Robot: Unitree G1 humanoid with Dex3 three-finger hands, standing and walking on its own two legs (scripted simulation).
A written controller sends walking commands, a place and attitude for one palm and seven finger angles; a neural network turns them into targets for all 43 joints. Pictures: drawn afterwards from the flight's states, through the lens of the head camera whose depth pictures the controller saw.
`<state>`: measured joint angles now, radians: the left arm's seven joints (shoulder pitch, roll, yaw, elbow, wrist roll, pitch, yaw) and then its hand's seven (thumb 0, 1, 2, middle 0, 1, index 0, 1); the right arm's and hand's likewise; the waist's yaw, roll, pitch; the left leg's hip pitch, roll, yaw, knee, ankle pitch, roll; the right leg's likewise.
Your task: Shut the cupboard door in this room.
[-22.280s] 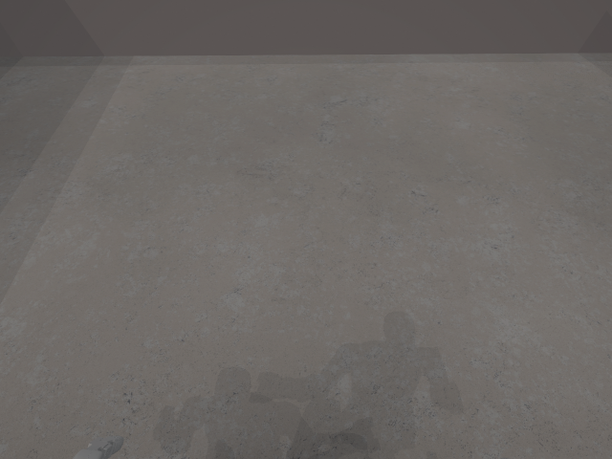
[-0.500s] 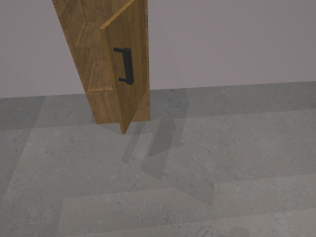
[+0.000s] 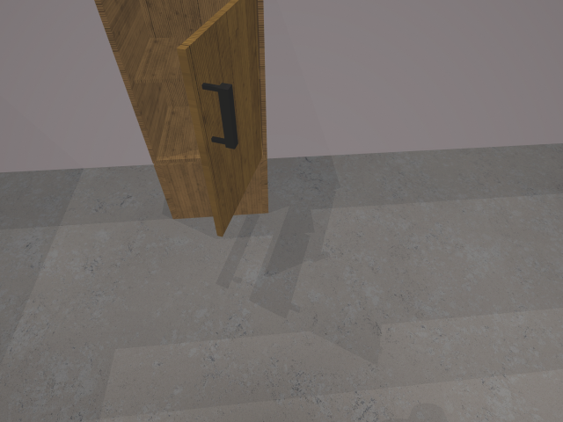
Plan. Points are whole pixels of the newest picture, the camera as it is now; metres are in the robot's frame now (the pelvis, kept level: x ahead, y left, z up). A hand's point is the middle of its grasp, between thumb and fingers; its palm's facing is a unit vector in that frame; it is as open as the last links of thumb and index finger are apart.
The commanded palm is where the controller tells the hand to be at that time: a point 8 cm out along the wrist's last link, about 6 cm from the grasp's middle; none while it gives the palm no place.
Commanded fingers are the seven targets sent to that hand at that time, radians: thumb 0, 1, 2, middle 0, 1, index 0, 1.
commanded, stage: walk around to get in front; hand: left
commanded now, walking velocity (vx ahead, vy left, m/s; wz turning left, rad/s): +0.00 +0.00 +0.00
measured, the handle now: (220, 116) +0.73 +0.19 +0.02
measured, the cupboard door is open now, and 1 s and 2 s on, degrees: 69 69 69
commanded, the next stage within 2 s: none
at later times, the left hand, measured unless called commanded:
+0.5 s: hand out of the picture +0.07 +0.16 -0.18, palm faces -0.12 -0.95 -0.30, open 7.4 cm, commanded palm none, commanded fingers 0.00 0.90 0.90 -0.20 -0.30 -0.20 -0.30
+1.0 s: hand out of the picture +0.13 +0.14 -0.16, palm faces -0.34 -0.90 -0.28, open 7.4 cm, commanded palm none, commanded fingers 0.00 0.90 0.90 -0.20 -0.30 -0.20 -0.30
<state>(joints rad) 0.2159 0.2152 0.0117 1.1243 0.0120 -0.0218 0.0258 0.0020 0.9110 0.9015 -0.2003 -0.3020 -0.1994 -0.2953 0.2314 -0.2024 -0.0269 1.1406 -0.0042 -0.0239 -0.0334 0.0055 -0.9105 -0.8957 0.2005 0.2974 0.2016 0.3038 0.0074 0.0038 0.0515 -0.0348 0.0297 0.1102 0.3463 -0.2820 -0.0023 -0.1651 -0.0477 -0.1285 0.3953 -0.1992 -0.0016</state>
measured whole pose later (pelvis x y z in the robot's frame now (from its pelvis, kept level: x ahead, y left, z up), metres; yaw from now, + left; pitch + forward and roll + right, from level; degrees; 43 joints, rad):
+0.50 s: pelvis -0.01 -0.05 -0.03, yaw -11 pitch -1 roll +2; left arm 0.22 0.20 0.06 0.98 0.03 0.03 -0.01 0.00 0.91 0.90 -0.20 -0.30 -0.20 -0.30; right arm 0.17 -0.20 -0.07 1.02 -0.01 0.05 -0.02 0.01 -0.91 -0.90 0.20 0.30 0.20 0.30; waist 0.03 0.05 0.12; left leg -0.22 0.14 0.20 0.80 -0.50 -0.06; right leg -0.36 -0.01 -0.09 0.75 -0.36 -0.05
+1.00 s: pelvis +0.01 -0.04 +0.00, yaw -26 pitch +2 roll +1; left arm 0.25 0.22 0.06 0.94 0.02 0.02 0.01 0.00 0.91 0.90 -0.20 -0.30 -0.20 -0.30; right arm 0.06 -0.26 -0.07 0.92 -0.01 0.06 -0.03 0.01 -0.91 -0.90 0.20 0.30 0.20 0.30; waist 0.06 0.00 0.08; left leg -0.44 0.04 -0.05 0.95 -0.39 -0.09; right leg -0.28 0.11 0.16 0.45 -0.19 -0.07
